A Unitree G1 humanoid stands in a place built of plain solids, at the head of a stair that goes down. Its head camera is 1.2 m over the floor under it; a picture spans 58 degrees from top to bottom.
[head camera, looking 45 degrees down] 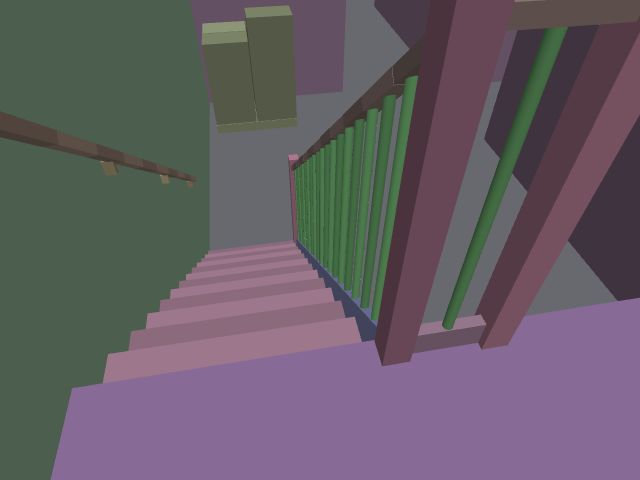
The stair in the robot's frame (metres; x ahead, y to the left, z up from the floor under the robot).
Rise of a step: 0.17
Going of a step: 0.21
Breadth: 0.90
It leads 10 degrees to the left of straight ahead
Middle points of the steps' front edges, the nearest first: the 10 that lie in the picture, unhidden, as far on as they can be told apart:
0.67 0.28 0.00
0.88 0.31 -0.17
1.09 0.35 -0.35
1.30 0.39 -0.52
1.51 0.42 -0.69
1.72 0.46 -0.86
1.93 0.50 -1.04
2.14 0.54 -1.21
2.35 0.57 -1.38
2.56 0.61 -1.56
